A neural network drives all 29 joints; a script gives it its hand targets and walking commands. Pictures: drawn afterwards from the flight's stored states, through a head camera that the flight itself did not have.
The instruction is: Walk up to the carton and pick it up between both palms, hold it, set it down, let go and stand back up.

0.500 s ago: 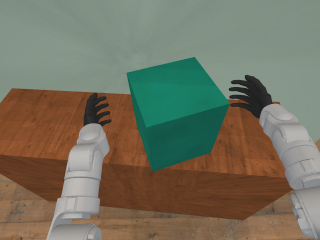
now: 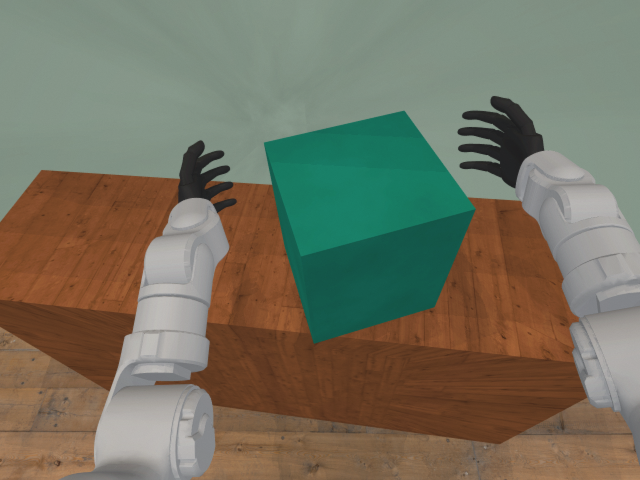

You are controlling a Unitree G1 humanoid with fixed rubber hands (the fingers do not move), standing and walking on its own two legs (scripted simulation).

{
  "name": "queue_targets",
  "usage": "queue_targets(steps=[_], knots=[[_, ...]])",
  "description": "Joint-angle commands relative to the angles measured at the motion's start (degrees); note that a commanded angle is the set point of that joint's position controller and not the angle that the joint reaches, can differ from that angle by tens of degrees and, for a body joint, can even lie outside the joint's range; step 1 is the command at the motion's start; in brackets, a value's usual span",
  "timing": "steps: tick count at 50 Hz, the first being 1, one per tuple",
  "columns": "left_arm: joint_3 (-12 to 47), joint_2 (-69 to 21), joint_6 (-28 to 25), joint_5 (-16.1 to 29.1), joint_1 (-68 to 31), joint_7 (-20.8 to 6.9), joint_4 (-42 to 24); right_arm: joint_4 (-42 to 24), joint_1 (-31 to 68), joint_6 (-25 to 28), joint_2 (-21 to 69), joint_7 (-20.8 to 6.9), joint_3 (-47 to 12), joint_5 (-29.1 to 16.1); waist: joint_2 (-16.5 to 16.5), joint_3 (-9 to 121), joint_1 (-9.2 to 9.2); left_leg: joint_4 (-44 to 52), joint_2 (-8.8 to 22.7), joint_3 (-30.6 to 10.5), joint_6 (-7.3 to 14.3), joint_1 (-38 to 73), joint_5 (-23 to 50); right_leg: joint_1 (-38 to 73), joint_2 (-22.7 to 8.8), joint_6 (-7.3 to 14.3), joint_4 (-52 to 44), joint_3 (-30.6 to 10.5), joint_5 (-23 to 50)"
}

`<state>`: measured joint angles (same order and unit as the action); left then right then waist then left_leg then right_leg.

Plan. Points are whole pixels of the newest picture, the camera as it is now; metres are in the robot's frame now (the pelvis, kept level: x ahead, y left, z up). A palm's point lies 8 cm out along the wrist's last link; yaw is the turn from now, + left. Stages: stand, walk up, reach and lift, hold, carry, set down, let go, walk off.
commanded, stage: reach and lift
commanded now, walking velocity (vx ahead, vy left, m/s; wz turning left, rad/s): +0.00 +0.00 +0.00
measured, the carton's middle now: (357, 232) +0.47 +0.02 -0.01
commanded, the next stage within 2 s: none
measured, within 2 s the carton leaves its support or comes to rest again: neither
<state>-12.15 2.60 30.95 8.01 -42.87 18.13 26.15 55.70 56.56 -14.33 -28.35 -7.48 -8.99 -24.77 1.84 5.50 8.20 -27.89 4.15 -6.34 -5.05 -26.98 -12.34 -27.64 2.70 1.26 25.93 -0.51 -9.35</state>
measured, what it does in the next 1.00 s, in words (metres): stands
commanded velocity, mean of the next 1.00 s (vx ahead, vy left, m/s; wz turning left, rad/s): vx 0.00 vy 0.00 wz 0.00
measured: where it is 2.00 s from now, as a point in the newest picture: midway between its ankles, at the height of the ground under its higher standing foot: outside the picture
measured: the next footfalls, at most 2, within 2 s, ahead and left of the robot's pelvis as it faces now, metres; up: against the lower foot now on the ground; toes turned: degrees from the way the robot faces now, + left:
none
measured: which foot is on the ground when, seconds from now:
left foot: down 0.00-1.00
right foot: down 0.00-1.00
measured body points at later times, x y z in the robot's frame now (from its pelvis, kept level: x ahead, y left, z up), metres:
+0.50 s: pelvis +0.01 +0.00 +0.00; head +0.10 -0.01 +0.44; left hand +0.44 +0.23 +0.09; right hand +0.54 -0.15 +0.13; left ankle +0.01 +0.18 -0.73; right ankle +0.03 -0.11 -0.73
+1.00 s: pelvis +0.00 +0.00 -0.02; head +0.15 -0.03 +0.41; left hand +0.41 +0.22 -0.01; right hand +0.53 -0.14 +0.01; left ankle +0.01 +0.17 -0.73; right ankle +0.03 -0.11 -0.73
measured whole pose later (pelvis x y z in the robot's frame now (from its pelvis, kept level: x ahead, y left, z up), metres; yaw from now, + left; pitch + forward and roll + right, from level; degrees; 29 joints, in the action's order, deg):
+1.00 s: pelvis +0.00 +0.00 -0.02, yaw +0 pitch +31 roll -1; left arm -10.6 2.6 -10.1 8.3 -43.1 14.5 56.6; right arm 71.9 59.5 10.1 -22.7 -6.7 -9.7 -21.3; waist 1.9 14.6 10.4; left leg -27.9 4.1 -6.3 -5.3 -49.8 -9.6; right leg -50.4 2.7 1.3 25.6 -0.5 -6.5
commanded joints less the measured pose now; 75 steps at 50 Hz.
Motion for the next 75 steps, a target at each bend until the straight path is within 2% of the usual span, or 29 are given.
queue_targets(steps=[1, 5, 7, 8, 9, 14, 16, 19, 22, 23, 25, 28, 30, 38, 45, 48, 49, 50, 51, 55, 56, 58, 61, 62, 68, 70, 72, 74, 75], knots=[[-0.01, 12.62, -3.82, 0.35, -32.16, 0.43, -7.86, -7.95, 35.91, 3.14, -11.68, 0.68, 2.13, -3.67, -3.97, 40.76, 8.02, 4.75, -4.58, 9.96, -0.55, 1.06, 16.61, 28.10, 2.69, 0.07, -0.79, -1.73, 19.43], [0.06, 13.30, -5.70, 2.62, -39.10, 1.18, -9.74, -9.24, 41.57, 3.50, -12.67, 1.29, 5.55, -0.25, -5.53, 48.63, 6.87, 3.53, -4.61, 9.99, -1.33, 0.11, 19.23, 28.45, 2.97, 0.65, -0.07, -1.27, 22.15], [-0.28, 13.75, -6.27, 1.48, -40.20, 1.37, -8.65, -9.08, 43.29, 4.01, -12.91, 1.21, 4.80, -0.72, -4.61, 52.01, 7.70, 2.99, -4.35, 9.77, -1.69, 0.79, 21.08, 26.48, 3.70, 1.27, -0.43, -0.64, 23.11], [-1.08, 13.85, -5.94, 2.45, -37.02, 1.01, -6.77, -11.10, 43.49, 4.13, -12.73, 1.34, 3.77, -1.83, -7.71, 52.25, 9.18, 2.39, -4.74, 10.43, -0.89, -0.30, 22.23, 27.11, 3.46, 0.69, 0.39, -1.09, 24.68], [-0.82, 14.98, -6.66, 1.89, -37.02, 0.99, -7.68, -12.46, 42.49, 4.18, -13.15, 1.76, 4.92, -0.94, -5.55, 54.40, 7.76, 2.17, -4.63, 10.01, -1.07, 0.24, 22.57, 27.62, 3.23, 0.99, 0.72, -1.33, 26.87], [-2.69, 12.83, -7.07, -0.94, -37.66, 0.29, -2.87, -1.38, 41.49, 4.14, -13.31, 1.63, 2.23, -1.19, -4.92, 49.34, 8.51, 1.43, -4.67, 10.20, -1.69, -0.42, 24.18, 27.84, 2.74, 0.06, 1.05, -0.80, 26.65], [-3.89, 12.01, -9.34, -0.97, -34.93, -0.46, -4.25, -5.17, 39.83, 4.99, -10.22, 2.06, 1.76, 0.68, -8.64, 52.97, 8.62, 1.89, -4.90, 10.25, -1.04, -2.28, 25.23, 31.25, 2.83, -0.37, 1.98, -1.20, 33.46], [-3.18, 10.47, -11.88, -1.50, -32.56, -1.66, 0.77, -3.18, 40.54, 6.95, -8.49, 1.04, 0.62, -0.24, -8.41, 52.16, 9.27, 1.20, -5.05, 10.37, -1.39, -4.87, 27.93, 30.99, 2.52, -0.33, 2.76, -0.81, 35.92], [-3.08, 11.06, -16.23, -2.59, -32.43, -2.80, -0.59, -4.34, 38.02, 10.03, -8.00, 1.15, 1.48, 0.54, -7.51, 54.79, 7.50, 1.13, -5.15, 10.76, -1.79, -5.60, 28.67, 34.45, 1.81, -1.40, 4.15, -0.66, 41.94], [-3.80, 9.96, -17.37, -3.26, -29.78, -3.81, 4.94, -1.03, 37.62, 10.82, -7.25, 0.84, -0.54, 0.71, -9.15, 51.76, 8.54, 1.71, -4.90, 10.79, -1.36, -5.40, 28.60, 34.52, 1.90, -1.58, 3.16, -0.61, 40.72], [-2.38, 9.60, -19.57, -3.85, -30.07, -3.61, 1.87, 0.86, 37.01, 13.03, -9.33, 0.37, 0.14, -0.23, -4.47, 52.82, 7.78, 0.22, -4.06, 10.21, -2.64, -0.64, 33.42, 28.22, 2.86, -0.30, 2.83, 0.52, 36.71], [-1.69, 8.48, -24.90, -4.09, -29.88, -4.17, 8.37, 2.74, 37.57, 17.22, -8.44, -0.12, 1.10, 1.53, -3.85, 53.93, 8.36, -0.09, -4.14, 10.93, -2.92, -2.85, 31.75, 25.75, 3.09, 0.67, 1.61, 1.16, 31.99], [-1.10, 8.67, -27.91, -3.45, -32.18, -4.10, 4.44, 2.74, 37.59, 19.03, -7.42, -0.06, 2.03, 2.42, -3.61, 56.17, 7.46, -0.77, -3.82, 11.21, -2.88, -0.06, 32.26, 23.81, 3.16, 0.51, 1.64, 1.62, 30.06], [0.72, 8.06, -40.46, -0.39, -26.14, -5.17, 19.34, 4.97, 35.84, 25.85, -5.37, 0.27, 1.10, 5.09, -10.72, 58.43, 9.09, -2.17, -3.28, 12.37, -1.24, -9.44, 24.74, 21.37, 2.63, -0.11, 4.09, 1.73, 24.73], [1.23, 7.72, -45.48, 1.71, -30.68, -4.36, 19.36, 4.05, 37.17, 28.17, -5.54, 1.00, 3.43, 7.17, -12.75, 64.20, 8.49, -4.14, -3.05, 13.30, -0.43, -13.17, 18.82, 16.51, 2.04, -0.31, 5.32, 1.46, 15.82], [0.49, 6.57, -46.94, 0.61, -26.92, -4.70, 14.97, 2.40, 35.64, 29.53, -4.87, 1.37, 3.07, 6.98, -11.24, 69.54, 8.91, -5.40, -3.42, 13.69, -1.02, -9.98, 27.33, 17.63, 2.33, -1.19, 6.84, 1.61, 25.42], [0.06, 6.38, -47.06, 1.42, -25.70, -4.88, 15.57, 0.32, 35.44, 30.27, -5.60, 1.46, 1.65, 6.09, -12.18, 71.23, 9.48, -5.88, -3.54, 13.74, -1.21, -11.64, 28.06, 19.40, 2.39, -1.47, 7.40, 1.79, 29.12], [0.94, 5.12, -46.29, 0.02, -24.60, -5.15, 17.98, 2.70, 33.89, 30.46, -4.47, 1.39, 2.87, 7.07, -12.61, 68.37, 7.23, -4.78, -3.48, 13.22, -0.80, -13.05, 26.07, 22.11, 1.80, -1.80, 7.25, 1.76, 30.36], [-0.02, 5.95, -46.24, 0.75, -24.35, -5.48, 17.20, 1.15, 36.10, 30.64, -5.96, 1.66, 1.62, 6.61, -14.82, 69.92, 8.68, -5.06, -3.43, 14.03, -0.78, -13.05, 28.84, 22.05, 2.20, -2.49, 8.39, 1.45, 34.50], [-0.68, 2.56, -47.67, -2.23, -21.82, -6.25, 13.47, -0.33, 34.35, 31.68, -2.65, 1.19, 2.12, 7.85, -11.94, 70.91, 8.93, -4.01, -3.70, 13.48, -0.71, -12.77, 29.87, 22.76, 1.73, -2.90, 8.41, 1.33, 36.63], [-0.15, 3.68, -46.97, -2.04, -23.81, -6.05, 14.55, 1.07, 33.85, 31.68, -3.63, 1.43, 2.40, 7.92, -11.99, 69.34, 7.66, -4.20, -3.77, 13.10, -0.87, -13.77, 27.64, 22.59, 1.82, -2.65, 8.19, 1.39, 33.69], [-3.06, 3.33, -46.81, -3.66, -21.82, -6.70, 14.06, 0.42, 34.09, 30.87, -0.29, 1.46, 2.49, 8.95, -13.92, 67.95, 9.10, -3.35, -3.94, 13.81, -0.07, -16.05, 27.55, 25.51, 1.27, -3.21, 8.22, 0.76, 36.93], [0.93, -2.73, -47.94, -3.45, -22.17, -7.05, 10.40, -1.99, 34.23, 32.42, 2.56, 0.73, 2.69, 10.41, -12.54, 72.41, 7.43, -3.77, -3.45, 13.70, -0.51, -13.35, 30.42, 23.63, 1.95, -3.21, 8.45, 1.53, 38.72], [-1.33, -4.31, -47.92, -5.12, -20.15, -7.89, 12.74, 0.52, 32.30, 32.34, 7.69, 0.32, 0.77, 10.48, -12.43, 69.92, 8.80, -3.96, -3.71, 13.92, -0.17, -13.88, 30.08, 24.68, 1.04, -3.38, 8.37, 1.24, 40.81], [2.88, -25.19, -49.61, -14.32, -22.29, -12.97, 10.83, 2.58, 31.89, 36.09, 28.85, -2.66, 7.27, 25.15, -9.33, 70.11, 4.56, -2.51, -4.84, 13.13, -0.64, -14.34, 33.08, 27.60, 0.25, -3.44, 9.61, 3.17, 48.95], [2.29, -26.30, -50.36, -15.44, -26.65, -12.75, 12.86, 4.33, 32.50, 37.24, 30.36, -2.38, 10.92, 30.58, -11.28, 68.25, 3.26, -2.72, -4.18, 13.19, -0.42, -11.27, 34.02, 27.00, 0.98, -3.22, 8.17, 4.40, 44.48], [-1.22, -22.25, -50.82, -19.23, -25.25, -11.18, 14.17, 6.05, 31.01, 37.91, 29.52, -0.39, 13.40, 34.45, -12.68, 65.46, 3.84, -1.17, -4.12, 13.95, 0.16, -12.40, 30.14, 30.00, 0.66, -3.70, 7.75, 3.83, 45.08], [-2.61, -25.44, -50.73, -21.21, -25.32, -12.59, 16.15, 7.69, 31.19, 37.35, 36.26, -1.82, 12.49, 36.16, -12.79, 63.69, 7.29, -0.62, -4.54, 14.83, 1.15, -16.27, 26.38, 31.83, -0.20, -3.24, 8.60, 2.56, 43.18], [-2.35, -29.12, -50.54, -21.93, -24.66, -13.14, 17.95, 9.75, 31.02, 37.67, 38.37, -2.38, 11.88, 36.80, -14.15, 62.30, 6.41, 0.19, -4.78, 15.11, 1.77, -15.45, 27.54, 32.64, -0.36, -3.59, 8.65, 3.11, 46.06]])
